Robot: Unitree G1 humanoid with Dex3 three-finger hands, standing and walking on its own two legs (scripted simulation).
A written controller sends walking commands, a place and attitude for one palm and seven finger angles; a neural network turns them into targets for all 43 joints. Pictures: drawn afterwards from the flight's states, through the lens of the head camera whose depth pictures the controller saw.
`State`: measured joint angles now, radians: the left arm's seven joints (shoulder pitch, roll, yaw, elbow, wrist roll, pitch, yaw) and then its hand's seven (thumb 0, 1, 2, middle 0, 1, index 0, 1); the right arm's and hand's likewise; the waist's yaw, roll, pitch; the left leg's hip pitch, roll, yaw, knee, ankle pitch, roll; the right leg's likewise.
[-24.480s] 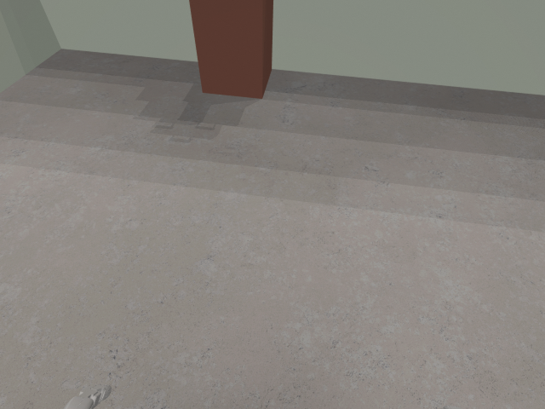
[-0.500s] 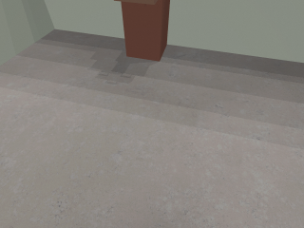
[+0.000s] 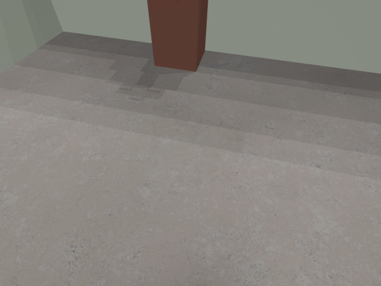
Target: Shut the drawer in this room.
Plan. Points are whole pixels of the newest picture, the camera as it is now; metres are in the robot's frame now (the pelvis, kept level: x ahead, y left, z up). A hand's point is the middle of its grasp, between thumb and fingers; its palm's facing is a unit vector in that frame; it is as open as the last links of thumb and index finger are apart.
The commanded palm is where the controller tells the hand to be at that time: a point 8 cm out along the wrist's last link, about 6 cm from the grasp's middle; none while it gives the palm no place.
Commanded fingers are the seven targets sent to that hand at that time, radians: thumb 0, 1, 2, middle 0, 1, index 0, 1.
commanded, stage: turn or walk to find it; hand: left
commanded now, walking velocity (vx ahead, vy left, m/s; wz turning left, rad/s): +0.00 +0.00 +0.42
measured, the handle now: out of the picture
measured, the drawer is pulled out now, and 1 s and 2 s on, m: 0.24 0.24 0.24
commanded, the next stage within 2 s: stand and wait in 0.50 s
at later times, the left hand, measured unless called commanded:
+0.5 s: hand out of the picture +0.01 +0.22 -0.19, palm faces +0.19 -0.96 -0.21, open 7.4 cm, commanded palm none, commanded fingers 0.00 0.90 0.90 -0.20 -0.30 -0.20 -0.30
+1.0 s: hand out of the picture -0.05 +0.10 -0.15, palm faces +0.31 -0.93 -0.19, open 7.4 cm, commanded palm none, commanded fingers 0.00 0.90 0.90 -0.20 -0.30 -0.20 -0.30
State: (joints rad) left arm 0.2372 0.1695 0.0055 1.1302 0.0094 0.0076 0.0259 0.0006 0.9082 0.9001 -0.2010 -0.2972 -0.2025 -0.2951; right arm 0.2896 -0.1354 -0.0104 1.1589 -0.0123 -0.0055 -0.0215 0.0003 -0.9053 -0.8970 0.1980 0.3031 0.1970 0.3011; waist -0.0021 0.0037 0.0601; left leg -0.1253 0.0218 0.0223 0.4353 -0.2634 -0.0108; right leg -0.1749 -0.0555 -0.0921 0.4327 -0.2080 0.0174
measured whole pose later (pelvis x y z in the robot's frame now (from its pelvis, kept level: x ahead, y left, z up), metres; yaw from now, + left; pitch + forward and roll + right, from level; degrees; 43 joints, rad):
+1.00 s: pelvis +0.08 -0.03 +0.00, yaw +13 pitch +0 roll +2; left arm 0.48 0.09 0.01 1.13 0.02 -0.06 0.01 0.00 0.91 0.90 -0.20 -0.30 -0.20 -0.30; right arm 0.23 -0.22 -0.08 1.06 -0.03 0.02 0.02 0.00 -0.91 -0.90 0.20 0.30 0.20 0.30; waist 0.02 0.03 0.06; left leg -0.62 0.08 0.03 1.05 -0.16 -0.03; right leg 0.03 -0.01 -0.07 0.28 -0.31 -0.04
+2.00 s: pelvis +0.49 +0.05 +0.00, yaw +7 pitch -2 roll +1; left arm 0.20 0.18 0.07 1.04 0.01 -0.07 0.02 -0.04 0.96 0.90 -0.21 -0.30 -0.21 -0.30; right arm 0.33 -0.15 -0.06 1.11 -0.03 -0.01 0.00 0.00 -0.91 -0.90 0.20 0.30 0.20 0.30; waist -0.02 0.02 0.09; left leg -0.50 0.12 0.03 1.21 -0.28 -0.01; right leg -0.24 -0.01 -0.17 0.48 -0.20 -0.08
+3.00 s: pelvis +0.68 +0.10 +0.00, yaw +8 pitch -2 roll +1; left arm 0.26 0.15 0.00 1.14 0.01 -0.02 0.04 0.01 0.93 0.90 -0.20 -0.30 -0.20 -0.30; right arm 0.34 -0.10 -0.01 1.20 -0.02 0.00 -0.02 0.00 -0.91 -0.90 0.20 0.30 0.20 0.30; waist -0.02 0.02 0.04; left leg -0.13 0.08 0.15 0.39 -0.22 -0.04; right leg -0.18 -0.03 -0.13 0.43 -0.23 -0.03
